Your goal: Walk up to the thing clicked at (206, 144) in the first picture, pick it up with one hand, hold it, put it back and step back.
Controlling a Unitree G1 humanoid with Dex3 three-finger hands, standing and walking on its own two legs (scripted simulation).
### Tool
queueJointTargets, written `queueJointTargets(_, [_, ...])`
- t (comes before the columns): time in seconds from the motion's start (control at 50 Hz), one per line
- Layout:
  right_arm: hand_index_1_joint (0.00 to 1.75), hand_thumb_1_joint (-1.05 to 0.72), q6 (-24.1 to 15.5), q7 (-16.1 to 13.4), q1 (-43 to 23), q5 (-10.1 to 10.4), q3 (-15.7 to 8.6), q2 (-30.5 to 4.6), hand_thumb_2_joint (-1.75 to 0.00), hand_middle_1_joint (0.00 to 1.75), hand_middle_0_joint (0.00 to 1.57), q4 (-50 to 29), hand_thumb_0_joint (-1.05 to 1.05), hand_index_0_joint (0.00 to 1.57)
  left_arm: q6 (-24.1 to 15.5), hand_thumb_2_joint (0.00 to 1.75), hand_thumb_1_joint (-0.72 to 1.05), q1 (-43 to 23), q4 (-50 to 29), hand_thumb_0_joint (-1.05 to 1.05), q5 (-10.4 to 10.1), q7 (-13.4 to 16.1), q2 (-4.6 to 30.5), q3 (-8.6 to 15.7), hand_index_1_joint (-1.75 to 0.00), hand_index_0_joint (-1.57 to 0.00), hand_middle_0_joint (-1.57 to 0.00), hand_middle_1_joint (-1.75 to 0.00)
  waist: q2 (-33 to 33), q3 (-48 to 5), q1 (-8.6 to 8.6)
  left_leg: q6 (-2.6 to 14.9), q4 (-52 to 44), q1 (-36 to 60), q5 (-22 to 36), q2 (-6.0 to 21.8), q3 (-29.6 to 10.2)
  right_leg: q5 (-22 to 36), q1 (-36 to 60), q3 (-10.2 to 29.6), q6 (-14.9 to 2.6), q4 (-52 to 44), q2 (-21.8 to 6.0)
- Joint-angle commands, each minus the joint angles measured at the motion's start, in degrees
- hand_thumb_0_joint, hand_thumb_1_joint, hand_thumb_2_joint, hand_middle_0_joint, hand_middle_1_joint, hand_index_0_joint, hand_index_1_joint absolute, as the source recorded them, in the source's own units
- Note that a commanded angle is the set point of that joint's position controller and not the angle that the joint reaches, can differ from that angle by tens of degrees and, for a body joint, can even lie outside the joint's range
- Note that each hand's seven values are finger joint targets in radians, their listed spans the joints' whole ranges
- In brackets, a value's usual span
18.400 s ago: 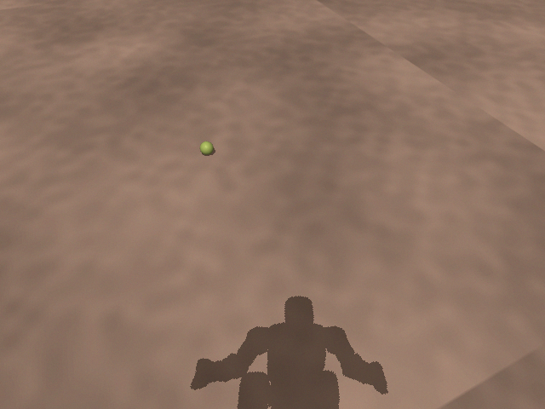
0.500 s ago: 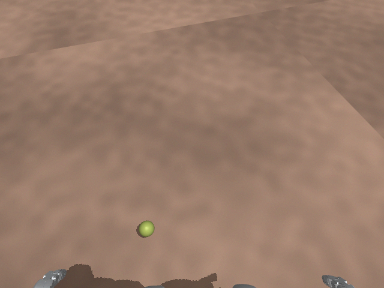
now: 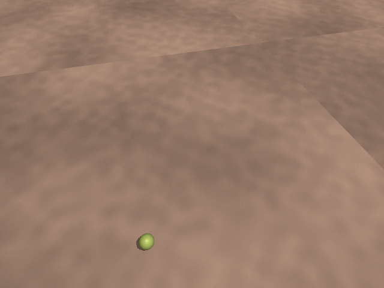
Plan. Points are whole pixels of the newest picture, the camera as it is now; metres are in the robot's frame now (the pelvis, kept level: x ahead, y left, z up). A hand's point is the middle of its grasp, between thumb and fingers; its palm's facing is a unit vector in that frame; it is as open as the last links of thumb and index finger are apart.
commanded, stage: walk up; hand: left
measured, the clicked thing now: (146, 241) +0.46 +0.23 -0.74
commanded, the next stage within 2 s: stand in 0.54 s
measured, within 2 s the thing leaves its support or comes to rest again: neither
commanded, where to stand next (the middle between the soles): +0.07 -0.01 m, yaw +0 degrees
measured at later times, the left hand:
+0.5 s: hand out of the picture +0.10 +0.26 -0.15, palm faces +0.02 -0.94 -0.35, open 7.4 cm
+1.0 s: hand out of the picture +0.10 +0.24 -0.15, palm faces -0.02 -0.94 -0.34, open 7.4 cm
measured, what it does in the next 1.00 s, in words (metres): stands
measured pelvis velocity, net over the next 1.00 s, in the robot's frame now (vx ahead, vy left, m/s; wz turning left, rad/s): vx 0.02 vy -0.01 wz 0.00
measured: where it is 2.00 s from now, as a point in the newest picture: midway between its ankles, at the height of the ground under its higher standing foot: outside the picture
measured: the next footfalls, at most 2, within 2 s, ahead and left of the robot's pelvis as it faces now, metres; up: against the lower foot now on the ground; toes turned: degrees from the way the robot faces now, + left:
none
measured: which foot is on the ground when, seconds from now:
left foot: down 0.00-1.00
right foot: down 0.00-1.00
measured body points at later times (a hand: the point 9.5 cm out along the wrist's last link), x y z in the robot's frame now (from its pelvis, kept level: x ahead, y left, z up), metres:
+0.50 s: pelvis +0.01 -0.01 +0.00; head +0.03 -0.01 +0.45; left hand +0.10 +0.30 -0.13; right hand +0.09 -0.31 -0.13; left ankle +0.04 +0.13 -0.74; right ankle +0.01 -0.15 -0.74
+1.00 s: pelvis +0.02 -0.01 +0.01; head +0.02 -0.02 +0.46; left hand +0.10 +0.29 -0.12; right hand +0.11 -0.32 -0.12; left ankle +0.04 +0.13 -0.74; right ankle +0.01 -0.15 -0.74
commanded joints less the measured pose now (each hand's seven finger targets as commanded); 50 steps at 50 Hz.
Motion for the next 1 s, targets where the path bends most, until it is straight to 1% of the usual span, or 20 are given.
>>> queueJointTargets(0.0, [0.3, -0.9, -1.23, -0.91, -3.73, -0.07, -2.52, -12.69, -0.9, 0.3, 0.2, -3.99, 0.0, 0.2, -1.42, 0.9, 0.9, -2.67, -3.36, 0.0, 0.17, 0.92, 12.22, 2.26, -0.3, -0.2, -0.2, -0.3, 3.26, -5.99, 0.25, 2.89, -7.12, 0.65, -1.65, 5.47, -5.98, -0.13, 1.8, 4.19, -3.66, -6.17, -3.88])
queueJointTargets(0.1, [0.3, -0.9, -1.09, -0.87, -2.35, -0.01, -2.59, -12.5, -0.9, 0.3, 0.2, -3.89, 0.0, 0.2, -1.63, 0.9, 0.9, -3.46, -3.6, 0.0, 0.52, 0.91, 12.76, 2.46, -0.3, -0.2, -0.2, -0.3, 0.54, -5.73, -0.54, 2.6, -5.97, 0.8, -1.27, 4.64, -5.08, -1.43, 1.07, 5.07, -4.02, -7.5, -4.81])
queueJointTargets(0.12, [0.3, -0.9, -1.12, -0.83, -2.53, -0.05, -2.55, -12.28, -0.9, 0.3, 0.2, -3.88, 0.0, 0.2, -1.65, 0.9, 0.9, -2.98, -3.46, 0.0, 0.43, 0.93, 12.69, 2.48, -0.3, -0.2, -0.2, -0.3, 0.54, -5.61, -0.24, 2.59, -6.02, 1.06, -0.8, 4.72, -5.22, -1.55, 0.59, 5.02, -3.98, -7.53, -4.75])
queueJointTargets(0.18, [0.3, -0.9, -1.0, -0.71, -2.15, -0.1, -2.61, -12.39, -0.9, 0.3, 0.2, -4.08, 0.0, 0.2, -1.62, 0.9, 0.9, -3.07, -3.5, 0.0, 0.47, 0.91, 12.62, 2.55, -0.3, -0.2, -0.2, -0.3, -0.11, -4.66, -0.34, 2.61, -6.43, 0.18, -3.4, 4.58, -5.76, -3.46, -0.24, 4.93, -3.92, -7.83, -4.53])
queueJointTargets(0.2, [0.3, -0.9, -1.05, -0.74, -1.77, -0.14, -2.57, -12.13, -0.9, 0.3, 0.2, -3.78, 0.0, 0.2, -1.68, 0.9, 0.9, -3.02, -3.41, 0.0, 0.56, 0.91, 12.49, 2.53, -0.3, -0.2, -0.2, -0.3, -0.26, -5.15, -0.4, 2.63, -6.58, 0.54, -2.01, 4.82, -5.77, -3.56, 0.18, 4.91, -4.02, -7.98, -4.54])
queueJointTargets(0.24, [0.3, -0.9, -1.11, -0.68, -1.82, -0.13, -2.49, -12.41, -0.9, 0.3, 0.2, -4.18, 0.0, 0.2, -1.69, 0.9, 0.9, -2.62, -3.68, 0.0, 0.51, 0.89, 12.62, 2.65, -0.3, -0.2, -0.2, -0.3, 0.28, -4.99, -0.13, 2.67, -6.06, 0.24, -1.31, 4.62, -5.83, -2.47, 0.35, 4.78, -3.88, -7.87, -4.49])
queueJointTargets(0.4, [0.3, -0.9, -1.18, -0.87, -0.71, 0.11, -2.31, -12.16, -0.9, 0.3, 0.2, -4.29, 0.0, 0.2, -1.69, 0.9, 0.9, -2.46, -3.88, 0.0, 0.29, 1.06, 12.62, 2.69, -0.3, -0.2, -0.2, -0.3, 0.38, -7.33, -0.18, 2.48, -4.45, 1.39, 7.85, 4.7, -5.14, 4.17, 3.06, 3.74, -3.79, -6.55, -4.64])
queueJointTargets(0.5, [0.3, -0.9, -1.09, -1.02, -0.51, 0.05, -2.29, -12.62, -0.9, 0.3, 0.2, -4.43, 0.0, 0.2, -1.45, 0.9, 0.9, -2.58, -4.36, 0.0, 0.17, 1.07, 12.56, 2.61, -0.3, -0.2, -0.2, -0.3, 1.22, -7.59, -0.05, 2.59, -4.7, 0.75, 8.1, 4.87, -5.44, 4.99, 4.2, 3.26, -3.83, -5.58, -4.64])
queueJointTargets(0.52, [0.3, -0.9, -1.73, -1.36, -0.56, -0.56, -1.6, -11.41, -0.9, 0.3, 0.2, -3.84, 0.0, 0.2, -1.16, 0.9, 0.9, -0.72, -3.08, 0.0, 0.08, 0.77, 10.65, 1.54, -0.3, -0.2, -0.2, -0.3, -0.1, -9.51, 0.1, 2.32, -6.95, 4.1, 8.43, 5.77, -5.42, 4.38, 3.95, 3.83, -3.21, -6.9, -5.01])
queueJointTargets(0.54, [0.3, -0.9, -2.0, -1.52, -0.49, -0.73, -1.6, -11.71, -0.9, 0.3, 0.2, -3.76, 0.0, 0.2, -1.06, 0.9, 0.9, -1.49, -3.46, 0.0, 0.16, 0.65, 11.09, 1.54, -0.3, -0.2, -0.2, -0.3, 0.2, -7.96, -0.14, 1.9, -7.88, 3.55, 7.83, 5.85, -5.83, 2.6, 3.23, 3.49, -3.0, -6.87, -4.4])
queueJointTargets(0.58, [0.3, -0.9, -2.27, -1.69, -1.18, -0.68, -1.73, -12.68, -0.9, 0.3, 0.2, -3.48, 0.0, 0.2, -1.09, 0.9, 0.9, -1.41, -3.42, 0.0, 0.16, 0.54, 10.85, 1.35, -0.3, -0.2, -0.2, -0.3, 1.85, -7.59, 0.08, 2.04, -8.07, 3.49, 7.98, 6.1, -5.95, 3.41, 3.8, 3.39, -2.72, -7.23, -4.38])
queueJointTargets(0.6, [0.3, -0.9, -2.31, -1.73, -1.39, -0.65, -1.72, -12.4, -0.9, 0.3, 0.2, -3.25, 0.0, 0.2, -1.09, 0.9, 0.9, -1.47, -3.37, 0.0, 0.19, 0.58, 11.31, 1.36, -0.3, -0.2, -0.2, -0.3, 1.67, -7.14, 0.21, 1.88, -8.2, 3.82, 8.58, 6.05, -5.65, 3.19, 3.7, 3.38, -2.83, -7.17, -4.49])
queueJointTargets(0.62, [0.3, -0.9, -2.3, -1.74, -1.19, -0.61, -1.68, -12.54, -0.9, 0.3, 0.2, -3.12, 0.0, 0.2, -1.12, 0.9, 0.9, -1.29, -3.27, 0.0, 0.25, 0.56, 10.91, 1.12, -0.3, -0.2, -0.2, -0.3, 1.85, -6.22, -0.01, 1.85, -8.75, 3.08, 7.01, 6.01, -5.6, 2.45, 3.38, 3.53, -2.64, -7.72, -4.51])
queueJointTargets(0.68, [0.3, -0.9, -2.48, -1.77, -1.18, -0.44, -1.58, -12.19, -0.9, 0.3, 0.2, -3.11, 0.0, 0.2, -1.35, 0.9, 0.9, -0.85, -3.14, 0.0, 0.28, 0.49, 11.57, 1.13, -0.3, -0.2, -0.2, -0.3, 1.6, -6.21, -0.09, 1.69, -8.89, 3.87, 8.53, 5.91, -5.06, 4.42, 3.68, 3.63, -2.66, -7.91, -4.62])
queueJointTargets(0.72, [0.3, -0.9, -2.53, -1.78, -0.79, -0.4, -1.56, -12.37, -0.9, 0.3, 0.2, -2.89, 0.0, 0.2, -1.34, 0.9, 0.9, -0.67, -3.01, 0.0, 0.26, 0.43, 11.44, 0.99, -0.3, -0.2, -0.2, -0.3, 1.71, -5.4, -0.11, 1.58, -9.57, 3.59, 6.94, 5.89, -4.94, 3.12, 3.29, 3.69, -2.62, -8.26, -4.57])
queueJointTargets(0.76, [0.3, -0.9, -2.56, -1.74, -1.04, -0.37, -1.6, -12.46, -0.9, 0.3, 0.2, -2.87, 0.0, 0.2, -1.5, 0.9, 0.9, -0.13, -3.02, 0.0, 0.3, 0.44, 11.29, 0.84, -0.3, -0.2, -0.2, -0.3, 1.0, -5.95, -0.12, 1.74, -9.02, 4.62, 8.25, 5.94, -4.67, 4.68, 3.3, 3.63, -2.51, -8.62, -4.65])
queueJointTargets(0.8, [0.3, -0.9, -2.72, -1.82, -0.73, -0.35, -1.5, -12.05, -0.9, 0.3, 0.2, -2.9, 0.0, 0.2, -1.68, 0.9, 0.9, -0.19, -3.07, 0.0, 0.17, 0.46, 11.91, 1.05, -0.3, -0.2, -0.2, -0.3, 0.36, -7.54, -0.29, 1.62, -8.49, 6.29, 11.99, 6.07, -4.07, 8.87, 4.47, 3.89, -2.71, -7.94, -5.05])
queueJointTargets(0.86, [0.3, -0.9, -2.71, -1.78, -0.71, -0.26, -1.44, -12.01, -0.9, 0.3, 0.2, -2.56, 0.0, 0.2, -1.71, 0.9, 0.9, -0.06, -3.25, 0.0, 0.08, 0.54, 11.48, 0.8, -0.3, -0.2, -0.2, -0.3, 0.17, -6.59, -0.29, 1.36, -8.98, 6.4, 11.7, 6.06, -4.08, 8.24, 3.75, 3.78, -2.56, -8.48, -4.81])
queueJointTargets(0.9, [0.3, -0.9, -2.64, -1.82, -1.41, -0.2, -1.47, -12.16, -0.9, 0.3, 0.2, -2.7, 0.0, 0.2, -1.7, 0.9, 0.9, 0.19, -3.34, 0.0, 0.12, 0.65, 11.36, 0.74, -0.3, -0.2, -0.2, -0.3, 0.32, -7.38, -0.15, 1.45, -8.24, 7.64, 13.96, 6.3, -3.8, 11.25, 4.09, 3.6, -2.54, -8.17, -4.93])
queueJointTargets(0.98, [0.3, -0.9, -2.33, -1.96, -0.92, -0.21, -1.43, -12.47, -0.9, 0.3, 0.2, -2.43, 0.0, 0.2, -1.54, 0.9, 0.9, 0.32, -3.32, 0.0, 0.12, 0.65, 11.56, 0.75, -0.3, -0.2, -0.2, -0.3, 0.47, -6.27, -0.51, 1.2, -8.7, 6.68, 9.77, 5.77, -3.34, 8.05, 3.57, 4.09, -2.61, -9.26, -4.8])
